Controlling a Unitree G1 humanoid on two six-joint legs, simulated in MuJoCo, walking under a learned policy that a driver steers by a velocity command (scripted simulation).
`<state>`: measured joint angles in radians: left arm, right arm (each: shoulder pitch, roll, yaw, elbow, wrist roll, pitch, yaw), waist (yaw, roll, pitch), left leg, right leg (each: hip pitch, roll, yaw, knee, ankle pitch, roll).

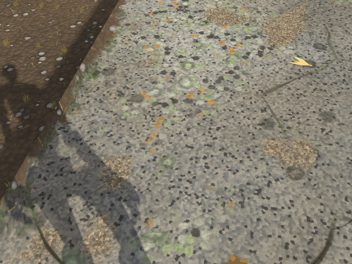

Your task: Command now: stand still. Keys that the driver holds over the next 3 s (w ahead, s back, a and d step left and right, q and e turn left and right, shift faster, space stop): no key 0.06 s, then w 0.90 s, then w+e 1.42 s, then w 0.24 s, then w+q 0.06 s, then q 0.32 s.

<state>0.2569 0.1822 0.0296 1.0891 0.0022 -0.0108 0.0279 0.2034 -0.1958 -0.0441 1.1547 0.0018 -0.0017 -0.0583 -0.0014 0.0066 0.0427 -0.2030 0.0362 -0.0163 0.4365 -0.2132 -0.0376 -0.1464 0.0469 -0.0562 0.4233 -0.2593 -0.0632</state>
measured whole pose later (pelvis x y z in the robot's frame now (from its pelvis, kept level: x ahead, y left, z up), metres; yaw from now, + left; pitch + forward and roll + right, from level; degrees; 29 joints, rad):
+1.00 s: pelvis +0.37 +0.07 -0.03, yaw +1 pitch +2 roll +0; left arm -0.06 0.21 0.05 0.85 -0.02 -0.11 -0.05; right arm 0.47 -0.22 -0.05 1.09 0.00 -0.06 -0.02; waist -0.05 0.00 0.05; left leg 0.10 0.02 0.06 0.48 -0.48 0.01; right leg -0.53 0.01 -0.07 0.54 -0.03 -0.11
